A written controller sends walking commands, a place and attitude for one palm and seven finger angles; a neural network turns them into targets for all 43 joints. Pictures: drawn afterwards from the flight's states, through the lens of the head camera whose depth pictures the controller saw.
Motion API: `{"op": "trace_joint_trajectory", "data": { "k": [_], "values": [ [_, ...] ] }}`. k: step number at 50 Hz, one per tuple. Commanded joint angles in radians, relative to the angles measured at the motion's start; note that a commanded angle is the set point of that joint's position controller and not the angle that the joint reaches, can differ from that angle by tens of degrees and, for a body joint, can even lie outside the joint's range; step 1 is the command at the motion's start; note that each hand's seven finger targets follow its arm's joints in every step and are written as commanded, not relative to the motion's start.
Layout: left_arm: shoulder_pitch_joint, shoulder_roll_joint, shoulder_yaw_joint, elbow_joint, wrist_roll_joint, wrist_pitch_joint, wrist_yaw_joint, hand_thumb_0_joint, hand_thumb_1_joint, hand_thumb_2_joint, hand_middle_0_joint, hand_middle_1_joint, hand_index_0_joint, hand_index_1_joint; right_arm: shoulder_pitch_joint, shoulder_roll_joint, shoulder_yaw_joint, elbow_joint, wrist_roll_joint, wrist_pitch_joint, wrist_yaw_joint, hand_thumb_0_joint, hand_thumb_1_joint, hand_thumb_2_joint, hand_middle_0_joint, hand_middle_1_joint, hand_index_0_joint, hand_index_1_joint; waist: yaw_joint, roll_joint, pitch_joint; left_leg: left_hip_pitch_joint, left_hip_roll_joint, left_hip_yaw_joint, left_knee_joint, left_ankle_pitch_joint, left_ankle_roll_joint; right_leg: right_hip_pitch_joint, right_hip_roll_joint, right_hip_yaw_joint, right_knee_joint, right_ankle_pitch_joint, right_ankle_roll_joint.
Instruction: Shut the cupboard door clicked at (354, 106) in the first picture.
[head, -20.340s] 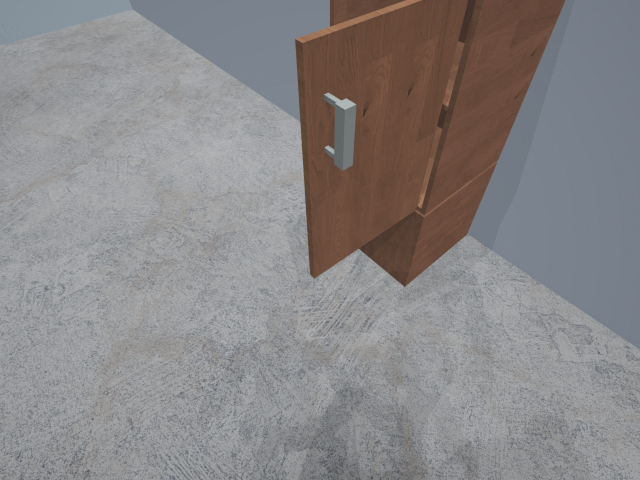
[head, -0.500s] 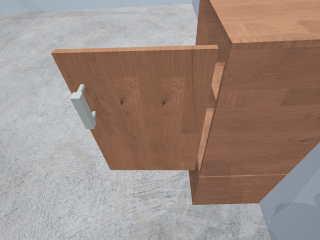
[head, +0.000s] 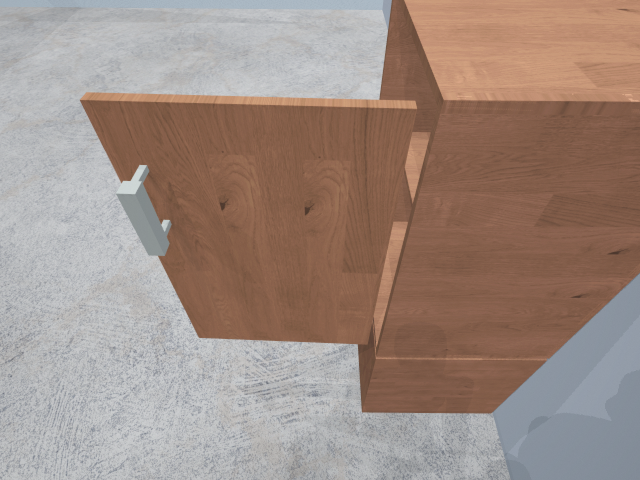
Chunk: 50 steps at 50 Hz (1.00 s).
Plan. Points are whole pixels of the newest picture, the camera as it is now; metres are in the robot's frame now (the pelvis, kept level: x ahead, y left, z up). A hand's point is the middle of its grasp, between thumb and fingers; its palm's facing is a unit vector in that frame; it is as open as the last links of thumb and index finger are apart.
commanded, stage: come to a stop and stand still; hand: left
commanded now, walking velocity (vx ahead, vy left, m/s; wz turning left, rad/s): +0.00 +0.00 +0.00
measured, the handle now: (150, 210) +0.43 +0.27 +0.09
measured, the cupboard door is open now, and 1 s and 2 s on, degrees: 88 88 88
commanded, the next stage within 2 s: look again from close up in 0.02 s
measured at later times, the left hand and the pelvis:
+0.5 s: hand out of the picture +0.00 +0.18 -0.18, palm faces +0.03 -0.98 -0.18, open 7.4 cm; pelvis +0.01 +0.01 +0.00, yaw +0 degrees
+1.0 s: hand (178, 429) +0.18 +0.18 +0.00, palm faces +0.00 -1.00 +0.03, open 6.7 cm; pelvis -0.04 +0.03 -0.06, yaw +2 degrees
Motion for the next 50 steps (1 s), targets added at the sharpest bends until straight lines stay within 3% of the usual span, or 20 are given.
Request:
{"op": "trace_joint_trajectory", "data": {
  "k": [1,8,21,23,34,35,36,37,38,39,40,41,42,43,44,45,47,48,50],
  "values": [
    [0.063,0.131,0.021,-0.027,0.000,-0.017,0.013,0.000,0.900,0.900,-0.200,-0.300,-0.200,-0.300,0.060,-0.074,-0.015,-0.023,0.001,-0.013,-0.002,0.000,-0.900,-0.900,0.200,0.300,0.200,0.300,-0.007,-0.007,0.014,0.008,0.048,-0.038,-0.032,0.134,0.039,-0.036,-0.168,0.144,-0.094,0.333,0.031],
    [0.074,0.118,0.023,-0.022,0.001,-0.015,0.012,0.000,0.900,0.900,-0.200,-0.300,-0.200,-0.300,0.068,-0.059,-0.013,-0.012,0.004,-0.016,-0.005,0.000,-0.900,-0.900,0.200,0.300,0.200,0.300,0.001,-0.025,0.032,-0.001,0.050,-0.042,-0.043,0.142,0.044,-0.029,-0.163,0.129,-0.098,0.323,0.034],
    [0.083,0.106,0.021,-0.017,0.000,-0.013,0.013,0.000,0.900,0.900,-0.200,-0.300,-0.200,-0.300,0.077,-0.066,-0.016,-0.001,0.003,-0.021,-0.008,0.000,-0.900,-0.900,0.200,0.300,0.200,0.300,0.001,0.005,0.010,0.026,0.061,-0.055,-0.048,0.206,0.051,-0.026,-0.162,0.120,-0.077,0.321,0.025],
    [0.086,0.103,0.021,-0.018,0.001,-0.013,0.012,0.000,0.900,0.900,-0.200,-0.300,-0.200,-0.300,0.075,-0.058,-0.015,0.001,0.004,-0.021,-0.008,0.000,-0.900,-0.900,0.200,0.300,0.200,0.300,0.005,-0.016,0.026,0.022,0.061,-0.056,-0.055,0.200,0.055,-0.028,-0.160,0.116,-0.081,0.320,0.027],
    [0.079,0.101,0.021,-0.017,0.002,-0.010,0.012,0.000,0.900,0.900,-0.200,-0.300,-0.200,-0.300,0.071,-0.069,-0.018,0.003,0.002,-0.022,-0.008,0.000,-0.900,-0.900,0.200,0.300,0.200,0.300,0.003,0.011,0.036,0.026,0.061,-0.066,-0.068,0.209,0.058,-0.039,-0.161,0.117,-0.081,0.278,0.026],
    [0.168,0.123,0.032,0.015,0.019,-0.041,0.052,0.000,0.900,0.900,-0.200,-0.300,-0.200,-0.300,-0.047,-0.101,-0.032,-0.068,0.014,-0.029,0.002,0.000,-0.900,-0.900,0.200,0.300,0.200,0.300,0.038,-0.047,0.046,-0.080,0.055,-0.014,0.205,0.206,0.030,-0.048,-0.241,0.192,-0.074,0.842,0.102],
    [-0.708,0.660,0.371,-1.577,-0.144,-0.331,0.046,0.000,0.900,0.900,-0.200,-0.300,-0.200,-0.300,0.093,-0.317,-0.063,-0.334,0.025,-0.227,-0.111,0.000,-0.900,-0.900,0.200,0.300,0.200,0.300,-0.139,0.055,-0.405,0.355,0.017,0.012,0.181,0.382,0.080,-0.082,-0.133,0.081,0.120,0.725,0.073],
    [-0.052,0.198,0.040,-1.279,-0.136,-0.245,0.065,0.000,0.900,0.900,-0.218,-0.320,-0.218,-0.320,0.014,-0.201,-0.025,-0.340,0.054,-0.290,-0.113,0.000,-0.900,-0.900,0.200,0.300,0.200,0.300,-0.047,0.440,-0.544,0.339,-0.011,-0.038,0.087,0.613,0.084,-0.100,-0.058,0.013,0.229,0.460,0.054],
    [0.155,0.005,-0.018,-1.234,-0.180,-0.104,0.082,0.000,0.900,0.900,-0.237,-0.340,-0.237,-0.340,-0.009,-0.169,-0.038,-0.359,0.049,-0.327,-0.081,0.000,-0.900,-0.900,0.200,0.300,0.200,0.300,-0.016,0.349,-0.444,0.258,0.022,-0.072,0.058,0.768,0.063,-0.145,-0.049,-0.048,0.205,0.174,0.056],
    [0.100,-0.041,-0.066,-1.157,-0.158,-0.086,0.079,0.000,0.900,0.900,-0.255,-0.360,-0.255,-0.360,-0.012,-0.170,-0.040,-0.336,0.065,-0.349,-0.056,0.000,-0.900,-0.900,0.200,0.300,0.200,0.300,-0.061,0.124,-0.184,0.105,0.026,-0.079,0.102,0.650,0.067,-0.271,-0.050,-0.043,0.173,0.154,0.069],
    [0.034,-0.024,-0.027,-1.171,-0.161,-0.127,0.066,0.000,0.900,0.900,-0.273,-0.380,-0.273,-0.380,-0.008,-0.196,-0.070,-0.382,0.045,-0.358,-0.039,0.000,-0.900,-0.900,0.200,0.300,0.200,0.300,-0.081,0.049,-0.062,-0.020,0.002,-0.104,0.146,0.468,0.066,-0.324,-0.058,-0.051,0.138,0.191,0.070],
    [0.040,0.027,0.030,-1.120,-0.155,-0.177,0.049,0.000,0.900,0.900,-0.292,-0.400,-0.292,-0.400,-0.008,-0.214,-0.087,-0.410,0.029,-0.363,-0.029,0.000,-0.900,-0.900,0.200,0.300,0.200,0.300,-0.095,-0.078,-0.055,-0.123,-0.023,-0.107,0.201,0.313,0.062,-0.372,-0.067,-0.057,0.150,0.230,0.072],
    [0.144,-0.002,0.048,-1.034,-0.165,-0.236,0.016,0.000,0.900,0.900,-0.310,-0.420,-0.310,-0.420,-0.031,-0.209,-0.094,-0.437,0.016,-0.365,-0.019,0.000,-0.900,-0.900,0.200,0.300,0.200,0.300,-0.068,-0.204,-0.048,-0.226,-0.039,-0.103,0.250,0.203,0.056,-0.420,-0.071,-0.056,0.188,0.212,0.081],
    [0.266,-0.021,0.060,-0.973,-0.177,-0.299,-0.037,0.000,0.900,0.900,-0.328,-0.440,-0.328,-0.440,-0.056,-0.200,-0.101,-0.481,0.019,-0.370,-0.005,0.000,-0.900,-0.900,0.200,0.300,0.200,0.300,-0.016,-0.215,-0.081,-0.292,-0.056,-0.091,0.288,0.172,0.048,-0.409,-0.079,-0.038,0.236,0.240,0.080],
    [0.328,-0.059,0.057,-0.936,-0.203,-0.375,-0.095,0.000,0.900,0.900,-0.347,-0.460,-0.347,-0.460,-0.074,-0.189,-0.103,-0.506,0.015,-0.370,0.009,0.000,-0.900,-0.900,0.200,0.300,0.200,0.300,0.013,-0.289,-0.130,-0.370,-0.065,-0.083,0.338,0.128,0.034,-0.433,-0.077,-0.039,0.305,0.219,0.079],
    [0.366,-0.079,0.057,-0.926,-0.230,-0.455,-0.164,0.000,0.900,0.900,-0.365,-0.480,-0.365,-0.480,-0.088,-0.188,-0.109,-0.531,0.012,-0.367,0.022,0.000,-0.900,-0.900,0.200,0.300,0.200,0.300,0.031,-0.305,-0.151,-0.439,-0.073,-0.073,0.388,0.085,0.025,-0.463,-0.079,-0.023,0.358,0.201,0.077],
    [0.362,-0.017,0.109,-0.953,-0.270,-0.605,-0.308,0.000,0.900,0.900,-0.402,-0.520,-0.402,-0.520,-0.108,-0.193,-0.119,-0.582,0.013,-0.348,0.045,0.000,-0.900,-0.900,0.200,0.300,0.200,0.300,0.049,-0.235,-0.206,-0.543,-0.083,-0.059,0.479,0.022,0.011,-0.501,-0.090,0.024,0.443,0.152,0.064],
    [0.370,0.075,0.191,-0.933,-0.261,-0.616,-0.339,0.000,0.900,0.900,-0.420,-0.540,-0.420,-0.540,-0.112,-0.195,-0.128,-0.615,0.021,-0.330,0.049,0.000,-0.900,-0.900,0.200,0.300,0.200,0.300,0.074,-0.146,-0.234,-0.572,-0.087,-0.041,0.510,0.017,0.018,-0.490,-0.101,0.064,0.461,0.133,0.053],
    [0.282,0.126,0.191,-1.089,-0.257,-0.560,-0.347,0.000,0.900,0.900,-0.457,-0.580,-0.457,-0.580,-0.158,-0.203,-0.119,-0.718,0.036,-0.294,0.046,0.000,-0.900,-0.900,0.200,0.300,0.200,0.300,0.087,-0.021,-0.296,-0.575,-0.093,-0.010,0.511,-0.039,0.039,-0.497,-0.091,0.075,0.463,-0.040,0.041]
  ]
}}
